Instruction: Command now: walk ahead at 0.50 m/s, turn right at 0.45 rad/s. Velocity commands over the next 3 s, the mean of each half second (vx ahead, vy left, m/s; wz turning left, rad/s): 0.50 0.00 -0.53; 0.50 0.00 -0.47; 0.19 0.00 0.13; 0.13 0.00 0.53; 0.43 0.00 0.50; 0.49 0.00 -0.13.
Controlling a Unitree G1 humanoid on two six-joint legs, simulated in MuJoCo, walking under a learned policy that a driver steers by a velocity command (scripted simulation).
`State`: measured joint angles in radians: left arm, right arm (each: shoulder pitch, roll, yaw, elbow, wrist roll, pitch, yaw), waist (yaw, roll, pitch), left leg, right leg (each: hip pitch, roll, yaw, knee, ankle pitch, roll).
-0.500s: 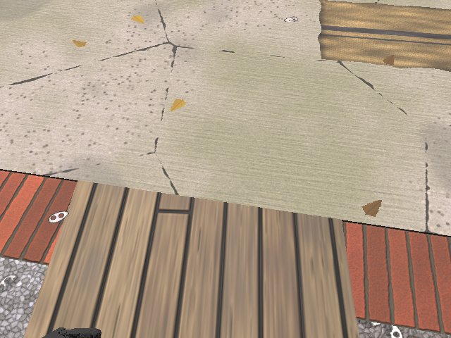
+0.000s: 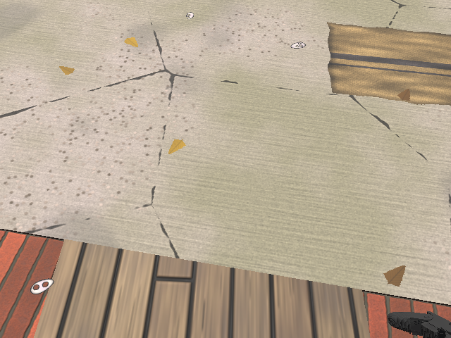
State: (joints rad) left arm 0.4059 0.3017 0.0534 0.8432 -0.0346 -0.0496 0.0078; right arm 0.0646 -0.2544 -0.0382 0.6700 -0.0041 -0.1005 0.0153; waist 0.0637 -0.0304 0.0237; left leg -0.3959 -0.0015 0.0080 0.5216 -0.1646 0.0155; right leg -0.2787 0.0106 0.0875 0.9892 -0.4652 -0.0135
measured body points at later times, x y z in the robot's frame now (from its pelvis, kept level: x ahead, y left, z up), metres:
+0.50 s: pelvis +0.25 -0.07 -0.01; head +0.29 -0.09 +0.43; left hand +0.52 +0.12 -0.09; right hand +0.22 -0.37 -0.14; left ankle +0.13 +0.12 -0.65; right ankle +0.32 -0.16 -0.73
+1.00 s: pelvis +0.55 -0.13 +0.00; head +0.57 -0.13 +0.45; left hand +0.74 +0.09 -0.12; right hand +0.56 -0.44 -0.09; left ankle +0.66 -0.07 -0.73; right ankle +0.35 -0.17 -0.66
